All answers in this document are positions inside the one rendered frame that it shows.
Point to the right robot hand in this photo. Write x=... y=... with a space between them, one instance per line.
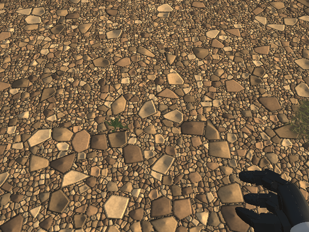
x=288 y=207

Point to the right robot forearm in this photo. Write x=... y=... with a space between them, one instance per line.
x=301 y=227

